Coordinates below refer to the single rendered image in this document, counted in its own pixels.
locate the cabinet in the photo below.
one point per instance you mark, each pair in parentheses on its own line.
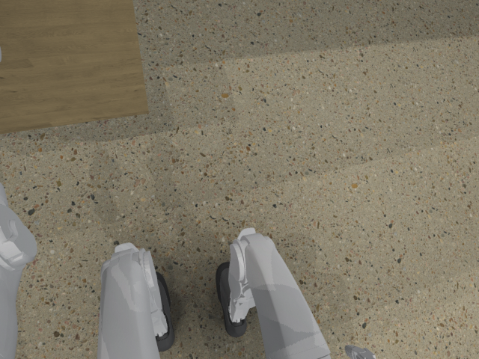
(68,61)

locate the robot left upper arm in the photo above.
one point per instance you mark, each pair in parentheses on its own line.
(17,247)

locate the right robot foot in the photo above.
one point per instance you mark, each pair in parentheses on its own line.
(237,328)

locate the left robot shin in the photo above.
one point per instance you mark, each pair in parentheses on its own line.
(158,318)

